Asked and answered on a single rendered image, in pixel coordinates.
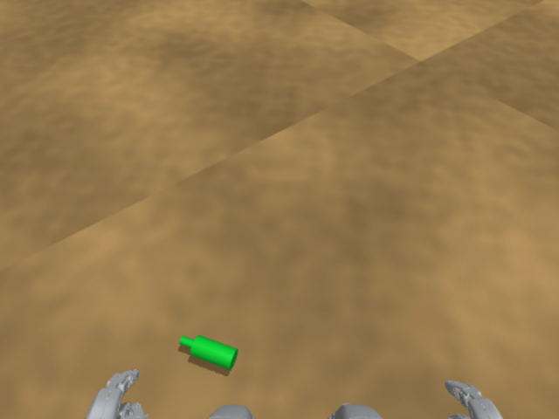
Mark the right robot hand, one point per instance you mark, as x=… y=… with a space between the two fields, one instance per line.
x=470 y=397

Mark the bottle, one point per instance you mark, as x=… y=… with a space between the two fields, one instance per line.
x=211 y=351

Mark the left robot hand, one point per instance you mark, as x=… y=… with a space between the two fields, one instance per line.
x=107 y=403

